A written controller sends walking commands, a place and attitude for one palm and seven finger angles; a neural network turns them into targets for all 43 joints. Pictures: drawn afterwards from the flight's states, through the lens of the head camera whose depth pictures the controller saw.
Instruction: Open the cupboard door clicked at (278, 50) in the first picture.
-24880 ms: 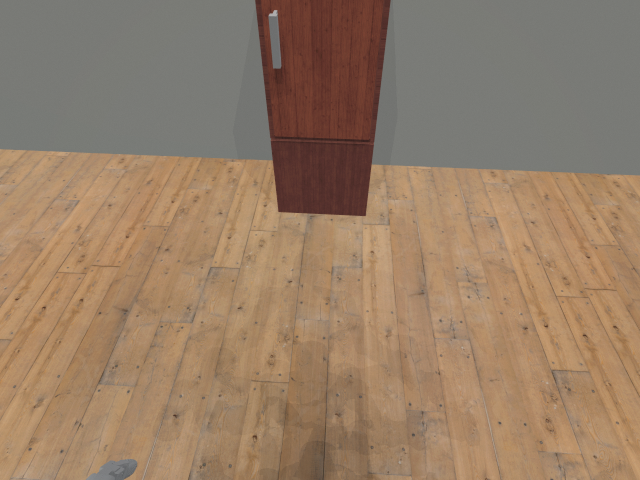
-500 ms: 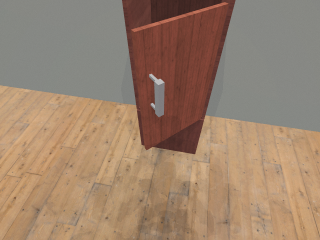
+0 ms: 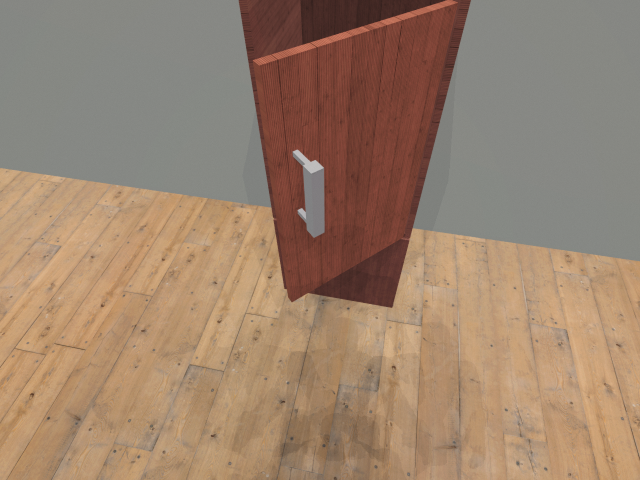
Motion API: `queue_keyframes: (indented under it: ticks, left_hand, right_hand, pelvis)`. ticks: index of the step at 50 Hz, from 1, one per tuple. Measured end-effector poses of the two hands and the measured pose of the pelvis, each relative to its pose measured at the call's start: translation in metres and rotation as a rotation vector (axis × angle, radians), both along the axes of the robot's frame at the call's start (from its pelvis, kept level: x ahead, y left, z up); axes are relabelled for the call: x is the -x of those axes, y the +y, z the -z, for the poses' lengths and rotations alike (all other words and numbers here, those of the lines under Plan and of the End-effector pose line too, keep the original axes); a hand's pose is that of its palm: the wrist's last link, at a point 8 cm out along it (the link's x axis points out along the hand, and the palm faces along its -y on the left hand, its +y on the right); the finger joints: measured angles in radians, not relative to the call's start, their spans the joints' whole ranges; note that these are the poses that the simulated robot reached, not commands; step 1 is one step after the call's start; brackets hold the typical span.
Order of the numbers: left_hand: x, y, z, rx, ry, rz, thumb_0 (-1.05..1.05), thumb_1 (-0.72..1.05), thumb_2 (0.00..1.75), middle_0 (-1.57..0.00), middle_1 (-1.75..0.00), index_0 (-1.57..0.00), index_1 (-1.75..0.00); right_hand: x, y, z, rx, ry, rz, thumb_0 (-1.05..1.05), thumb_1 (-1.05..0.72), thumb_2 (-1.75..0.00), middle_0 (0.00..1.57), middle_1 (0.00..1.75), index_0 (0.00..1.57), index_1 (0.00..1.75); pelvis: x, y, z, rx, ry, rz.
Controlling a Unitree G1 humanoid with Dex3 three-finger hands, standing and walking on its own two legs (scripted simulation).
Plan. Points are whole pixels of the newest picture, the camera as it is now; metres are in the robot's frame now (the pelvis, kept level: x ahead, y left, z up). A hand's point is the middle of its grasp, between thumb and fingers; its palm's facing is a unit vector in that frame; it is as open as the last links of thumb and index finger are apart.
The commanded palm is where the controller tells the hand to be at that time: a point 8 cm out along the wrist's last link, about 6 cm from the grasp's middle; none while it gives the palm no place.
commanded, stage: look to check the result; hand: left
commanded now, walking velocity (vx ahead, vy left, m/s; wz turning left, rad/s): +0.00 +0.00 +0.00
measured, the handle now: (307, 194) +0.56 +0.06 +0.01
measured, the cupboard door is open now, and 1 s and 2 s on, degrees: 46 46 46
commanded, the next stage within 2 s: walk to a spot facing it in 0.04 s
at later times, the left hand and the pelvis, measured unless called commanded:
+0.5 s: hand out of the picture +0.05 +0.19 -0.19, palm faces -0.06 -0.98 -0.21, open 7.4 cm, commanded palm none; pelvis -0.01 +0.00 -0.01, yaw -7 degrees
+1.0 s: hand out of the picture +0.11 +0.15 -0.17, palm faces -0.35 -0.89 -0.28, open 7.4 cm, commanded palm none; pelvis -0.03 -0.02 -0.01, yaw -24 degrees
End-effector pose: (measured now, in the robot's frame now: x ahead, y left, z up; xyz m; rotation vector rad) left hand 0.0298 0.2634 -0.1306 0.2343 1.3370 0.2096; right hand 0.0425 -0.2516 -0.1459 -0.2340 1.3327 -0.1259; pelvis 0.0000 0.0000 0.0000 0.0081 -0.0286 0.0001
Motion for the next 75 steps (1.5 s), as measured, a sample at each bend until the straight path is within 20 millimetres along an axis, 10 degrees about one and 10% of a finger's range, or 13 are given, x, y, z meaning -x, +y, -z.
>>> queue_keyframes:
  ticks: [16,27,40,57,75]
  left_hand:
    - [-0.012,-0.019,0.008,0.030,-0.010,0.023,0.00,0.91,0.90,-0.20,-0.30,-0.20,-0.30]
    - [-0.021,-0.019,0.029,0.092,0.029,0.093,0.00,0.91,0.90,-0.21,-0.30,-0.20,-0.30]
    - [-0.084,-0.036,0.007,0.045,-0.078,0.271,0.00,0.91,0.90,-0.20,-0.30,-0.19,-0.30]
    - [-0.105,-0.066,0.028,0.074,-0.024,0.469,0.00,0.90,0.90,-0.21,-0.30,-0.20,-0.30]
    - [-0.164,-0.142,0.012,0.052,-0.111,0.755,0.00,0.91,0.90,-0.20,-0.30,-0.20,-0.30]
  right_hand:
    - [0.009,-0.003,0.001,0.008,-0.009,0.059,0.01,-0.91,-0.90,0.20,0.30,0.20,0.30]
    - [0.063,0.013,0.000,0.039,0.033,0.210,0.01,-0.91,-0.90,0.20,0.30,0.20,0.30]
    - [0.120,0.006,0.012,-0.004,0.049,0.326,0.01,-0.90,-0.90,0.20,0.30,0.20,0.30]
    - [0.076,-0.039,-0.016,0.117,-0.256,0.483,0.01,-0.91,-0.90,0.20,0.30,0.20,0.30]
    - [0.208,-0.023,0.011,0.064,-0.053,0.753,0.01,-0.90,-0.90,0.20,0.30,0.20,0.30]
  pelvis:
    - [-0.002,-0.006,0.003,0.003,0.001,0.047]
    - [0.008,0.008,0.012,0.011,0.009,0.135]
    - [0.024,-0.008,0.013,0.010,0.028,0.277]
    - [0.022,-0.006,0.020,0.005,0.047,0.506]
    - [0.037,-0.032,0.024,-0.005,0.039,0.724]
